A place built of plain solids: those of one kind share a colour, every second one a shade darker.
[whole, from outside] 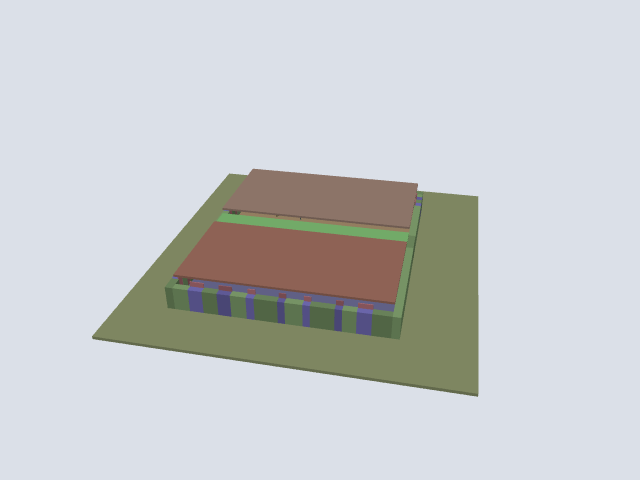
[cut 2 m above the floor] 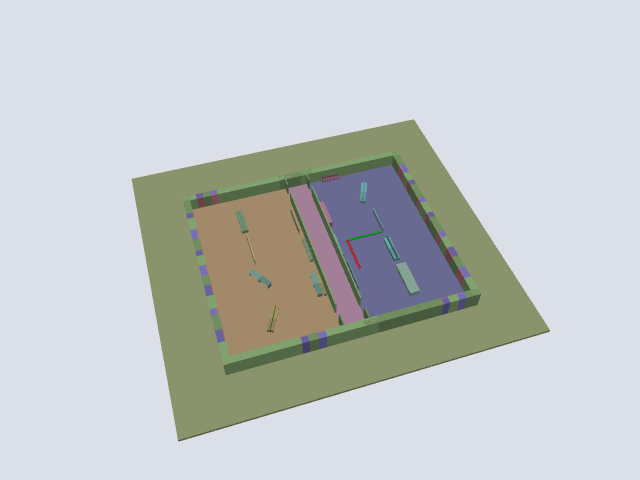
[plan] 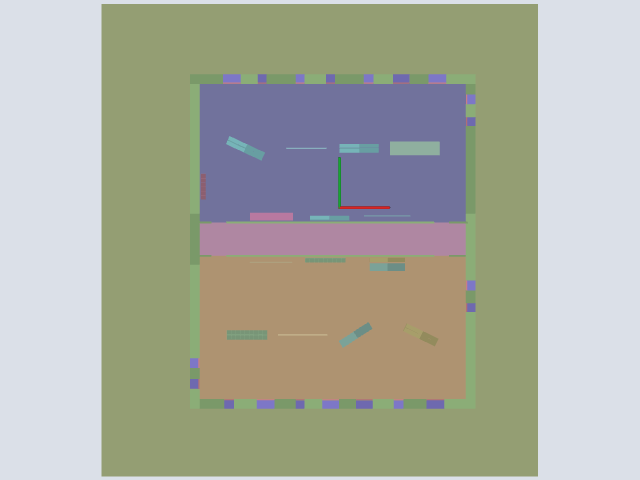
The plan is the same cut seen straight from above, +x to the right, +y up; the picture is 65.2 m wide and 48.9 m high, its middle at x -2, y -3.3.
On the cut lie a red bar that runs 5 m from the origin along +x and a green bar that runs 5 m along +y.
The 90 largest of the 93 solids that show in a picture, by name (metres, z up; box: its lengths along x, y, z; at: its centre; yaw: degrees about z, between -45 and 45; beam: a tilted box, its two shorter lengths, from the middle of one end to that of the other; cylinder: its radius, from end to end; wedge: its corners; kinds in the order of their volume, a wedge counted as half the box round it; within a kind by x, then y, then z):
{
 "ground_under_all_1": {"box": [44.47, 48.14, 0.4], "at": [-2.02, -3.33, -0.75]},
 "wall_1": {"box": [1.0, 2.02, 3.2], "at": [-14.75, -19.48, 1.0]},
 "wall_2": {"box": [1.0, 1.13, 3.2], "at": [-14.75, -16.9, 1.0]},
 "wall_3": {"box": [1.0, 11.32, 3.2], "at": [-14.75, -9.68, 1.0]},
 "wall_4": {"box": [1.0, 5.2, 3.2], "at": [-14.75, -3.22, 1.0]},
 "wall_5": {"box": [1.0, 16.01, 3.2], "at": [-14.75, 5.59, 1.0]},
 "wall_6": {"box": [3.37, 1.0, 3.2], "at": [-13.57, 13.09, 1.0]},
 "wall_7": {"box": [3.49, 1.0, 3.2], "at": [-13.51, -19.99, 1.0]},
 "wall_8": {"box": [2.32, 1.0, 3.2], "at": [-9.6, -19.99, 1.0]},
 "wall_9": {"box": [1.73, 1.0, 3.2], "at": [-9.21, 13.09, 1.0]},
 "wall_10": {"box": [2.98, 1.0, 3.2], "at": [-5.96, 13.09, 1.0]},
 "wall_11": {"box": [2.17, 1.0, 3.2], "at": [-5.55, -19.99, 1.0]},
 "wall_12": {"box": [1.81, 1.0, 3.2], "at": [-2.67, -19.99, 1.0]},
 "wall_13": {"box": [2.19, 1.0, 3.2], "at": [-2.48, 13.09, 1.0]},
 "wall_14": {"box": [21.2, 0.2, 3.2], "at": [-0.95, -4.92, 1.0]},
 "wall_15": {"box": [21.2, 0.2, 3.2], "at": [-0.95, -1.52, 1.0]},
 "wall_16": {"box": [1.74, 1.0, 3.2], "at": [0.81, -19.99, 1.0]},
 "wall_17": {"box": [2.93, 1.0, 3.2], "at": [0.98, 13.09, 1.0]},
 "wall_18": {"box": [1.98, 1.0, 3.2], "at": [4.44, 13.09, 1.0]},
 "wall_19": {"box": [2.13, 1.0, 3.2], "at": [4.45, -19.99, 1.0]},
 "wall_20": {"box": [2.34, 1.0, 3.2], "at": [7.68, -19.99, 1.0]},
 "wall_21": {"box": [1.93, 1.0, 3.2], "at": [8.1, 13.09, 1.0]},
 "wall_22": {"box": [1.9, 0.2, 3.2], "at": [12.1, -4.92, 1.0]},
 "wall_23": {"box": [1.9, 0.2, 3.2], "at": [12.1, -1.52, 1.0]},
 "wall_24": {"box": [3.2, 1.0, 3.2], "at": [12.25, -19.99, 1.0]},
 "wall_25": {"box": [2.99, 1.0, 3.2], "at": [12.36, 13.09, 1.0]},
 "wall_26": {"box": [1.0, 9.85, 3.2], "at": [13.35, -15.56, 1.0]},
 "wall_27": {"box": [1.0, 1.3, 3.2], "at": [13.35, -9.09, 1.0]},
 "wall_28": {"box": [1.0, 3.42, 3.2], "at": [13.35, -5.72, 1.0]},
 "wall_29": {"box": [1.0, 5.2, 3.2], "at": [13.35, -3.22, 1.0]},
 "wall_30": {"box": [1.0, 10.73, 3.2], "at": [13.35, 2.95, 1.0]},
 "wall_31": {"box": [1.0, 1.32, 3.2], "at": [13.35, 9.87, 1.0]},
 "wall_32": {"box": [1.0, 2.06, 3.2], "at": [13.35, 12.56, 1.0]},
 "floor_store_1": {"box": [27.3, 14.68, 0.6], "at": [-0.7, -12.25, -0.3]},
 "floor_study_1": {"box": [27.3, 14.21, 0.6], "at": [-0.7, 5.59, -0.3]},
 "ceil_store_1": {"box": [27.3, 14.68, 0.3], "at": [-0.7, -12.25, 4.25]},
 "ceil_study_1": {"box": [27.3, 14.21, 0.3], "at": [-0.7, 5.59, 3.85]},
 "wall_mass_1": {"box": [0.85, 1.0, 3.2], "at": [-14.82, -17.97, 1.0]},
 "wall_mass_2": {"box": [0.85, 1.0, 3.2], "at": [-14.82, -15.84, 1.0]},
 "wall_mass_3": {"box": [1.0, 0.85, 3.2], "at": [-11.26, -20.06, 1.0]},
 "wall_mass_4": {"box": [1.8, 0.85, 3.2], "at": [-10.98, 13.16, 1.0]},
 "wall_mass_5": {"box": [0.9, 0.85, 3.2], "at": [-7.9, 13.16, 1.0]},
 "wall_mass_6": {"box": [1.8, 0.85, 3.2], "at": [-7.54, -20.06, 1.0]},
 "wall_mass_7": {"box": [0.9, 0.85, 3.2], "at": [-4.02, -20.06, 1.0]},
 "wall_mass_8": {"box": [0.9, 0.85, 3.2], "at": [-4.02, 13.16, 1.0]},
 "wall_mass_9": {"box": [0.9, 0.85, 3.2], "at": [-0.93, 13.16, 1.0]},
 "wall_mass_10": {"box": [1.7, 0.85, 3.2], "at": [-0.91, -20.06, 1.0]},
 "wall_mass_11": {"box": [1.7, 0.85, 3.2], "at": [2.53, -20.06, 1.0]},
 "wall_mass_12": {"box": [1.0, 0.85, 3.2], "at": [2.95, 13.16, 1.0]},
 "wall_mass_13": {"box": [1.0, 0.85, 3.2], "at": [6.01, -20.06, 1.0]},
 "wall_mass_14": {"box": [1.7, 0.85, 3.2], "at": [6.28, 13.16, 1.0]},
 "wall_mass_15": {"box": [1.8, 0.85, 3.2], "at": [9.75, -20.06, 1.0]},
 "wall_mass_16": {"box": [1.8, 0.85, 3.2], "at": [9.96, 13.16, 1.0]},
 "wall_mass_17": {"box": [0.85, 0.9, 3.2], "at": [13.42, -10.19, 1.0]},
 "wall_mass_18": {"box": [0.85, 1.0, 3.2], "at": [13.42, -7.94, 1.0]},
 "wall_mass_19": {"box": [0.85, 0.9, 3.2], "at": [13.42, 8.76, 1.0]},
 "wall_mass_20": {"box": [0.85, 1.0, 3.2], "at": [13.42, 11.03, 1.0]},
 "floor_corr_1": {"box": [27.3, 3.4, 0.6], "at": [-0.7, -3.22, -0.3]},
 "ceil_corr_1": {"box": [27.3, 3.4, 0.3], "at": [-0.7, -3.22, 3.4]},
 "door_leaf_1": {"box": [0.12, 1.0, 3.87], "at": [-14.34, -17.97, 1.33]},
 "door_leaf_2": {"box": [0.12, 1.0, 3.87], "at": [-14.34, -15.84, 1.33]},
 "door_leaf_3": {"box": [1.8, 0.12, 3.87], "at": [-10.98, 12.68, 1.33]},
 "door_leaf_4": {"box": [0.9, 0.12, 3.87], "at": [-7.9, 12.68, 1.33]},
 "door_leaf_5": {"box": [1.0, 0.12, 3.87], "at": [2.95, 12.68, 1.33]},
 "door_leaf_6": {"box": [1.7, 0.12, 3.87], "at": [6.28, 12.68, 1.33]},
 "door_leaf_7": {"box": [1.8, 0.12, 3.87], "at": [9.96, 12.68, 1.33]},
 "seat_settle_1": {"box": [2.0, 0.4, 0.47], "at": [-10.6, 6.23, 0.23], "yaw": -25.0},
 "seat_settle_2": {"box": [2.0, 0.4, 0.47], "at": [-10.39, 6.68, 0.23], "yaw": -25.0},
 "seat_settle_3": {"box": [2.0, 0.4, 0.47], "at": [-8.79, 5.39, 0.23], "yaw": -25.0},
 "seat_settle_4": {"box": [2.0, 0.4, 0.47], "at": [-8.58, 5.84, 0.23], "yaw": -25.0},
 "seat_settle_5": {"box": [2.0, 0.4, 0.47], "at": [-2.02, -1.02, 0.23]},
 "seat_settle_6": {"box": [2.0, 0.4, 0.47], "at": [-0.02, -1.02, 0.23]},
 "seat_settle_7": {"box": [2.0, 0.4, 0.47], "at": [0.99, 5.79, 0.23]},
 "seat_settle_8": {"box": [2.0, 0.4, 0.47], "at": [0.99, 6.29, 0.23]},
 "seat_settle_9": {"box": [4.0, 0.1, 1.1], "at": [1.99, 6.04, 0.55]},
 "seat_settle_10": {"box": [2.0, 0.4, 0.47], "at": [2.99, 5.79, 0.23]},
 "seat_settle_11": {"box": [2.0, 0.4, 0.47], "at": [2.99, 6.29, 0.23]},
 "rail_bars_sto_1": {"box": [4.32, 0.12, 1.7], "at": [-6.99, -5.59, 0.25]},
 "rail_bars_sto_2": {"box": [5.03, 0.12, 1.7], "at": [-3.77, -12.97, 0.25]},
 "rail_bars_1": {"box": [4.1, 0.12, 1.6], "at": [-3.38, 6.04, 0.2]},
 "rail_bars_2": {"box": [4.7, 0.12, 1.6], "at": [4.84, -0.85, 0.2]},
 "counter_chest_1": {"box": [5.07, 1.4, 0.035], "at": [7.67, 6.04, 0.78]},
 "table_sto_1": {"box": [1.8, 0.8, 0.035], "at": [0.88, -13.46, 0.74], "yaw": 33.0},
 "table_sto_2": {"box": [1.8, 0.8, 0.035], "at": [2.38, -12.48, 0.74], "yaw": 33.0},
 "table_sto_3": {"box": [1.8, 0.8, 0.035], "at": [3.97, -6.06, 0.74]},
 "table_sto_4": {"box": [1.8, 0.8, 0.035], "at": [5.77, -6.06, 0.74]},
 "counter_issue_1": {"box": [4.4, 0.8, 0.035], "at": [-6.94, -0.92, 0.9]},
 "bench_sto_1": {"box": [1.73, 0.42, 0.035], "at": [3.97, -5.33, 0.44]},
 "bench_sto_2": {"box": [1.73, 0.42, 0.035], "at": [5.77, -5.33, 0.44]},
 "bench_sto_3": {"box": [1.73, 0.42, 0.035], "at": [8.99, -13.57, 0.44], "yaw": -26.0}
}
